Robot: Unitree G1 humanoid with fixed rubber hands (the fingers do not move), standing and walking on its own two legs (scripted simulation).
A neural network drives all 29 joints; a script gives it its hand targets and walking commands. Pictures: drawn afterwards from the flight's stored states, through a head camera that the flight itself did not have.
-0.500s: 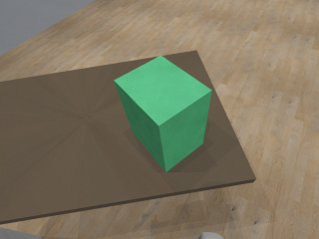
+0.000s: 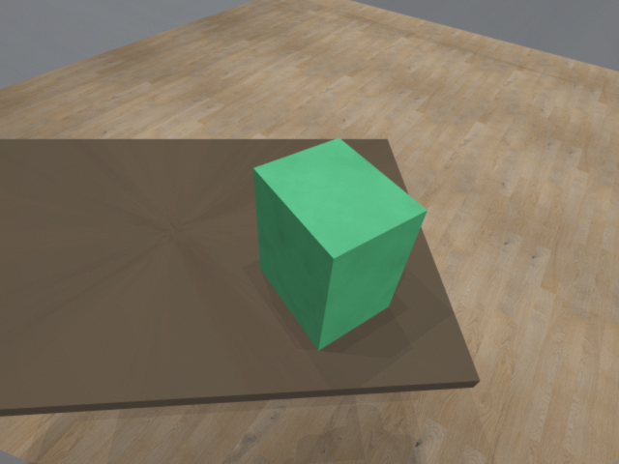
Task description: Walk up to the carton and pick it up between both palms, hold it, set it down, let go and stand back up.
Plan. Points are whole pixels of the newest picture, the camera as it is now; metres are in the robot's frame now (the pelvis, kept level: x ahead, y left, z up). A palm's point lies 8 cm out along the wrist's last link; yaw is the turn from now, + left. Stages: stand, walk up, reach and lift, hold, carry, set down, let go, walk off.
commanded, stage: walk up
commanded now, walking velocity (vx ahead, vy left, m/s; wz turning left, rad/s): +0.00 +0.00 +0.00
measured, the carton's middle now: (328, 245) +0.46 -0.01 -0.02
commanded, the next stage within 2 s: none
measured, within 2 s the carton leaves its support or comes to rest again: neither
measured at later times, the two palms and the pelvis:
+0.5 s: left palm out of the picture +0.02 +0.20 -0.16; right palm out of the picture +0.02 -0.19 -0.14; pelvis +0.05 +0.00 +0.00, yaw +0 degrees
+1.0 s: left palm out of the picture +0.04 +0.20 -0.16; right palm out of the picture +0.03 -0.19 -0.15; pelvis +0.07 +0.00 +0.00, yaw +1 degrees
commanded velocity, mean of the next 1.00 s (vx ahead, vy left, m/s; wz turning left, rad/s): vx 0.00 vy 0.00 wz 0.00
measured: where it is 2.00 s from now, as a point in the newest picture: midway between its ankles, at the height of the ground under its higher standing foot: outside the picture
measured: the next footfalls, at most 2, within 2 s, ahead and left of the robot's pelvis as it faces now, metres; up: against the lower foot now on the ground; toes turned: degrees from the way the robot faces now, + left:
left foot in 1.40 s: +0.07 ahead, +0.24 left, +0.00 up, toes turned +3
right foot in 1.84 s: -0.09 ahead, -0.03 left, +0.00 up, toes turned +2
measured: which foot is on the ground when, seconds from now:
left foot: down 0.00-1.00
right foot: down 0.00-1.00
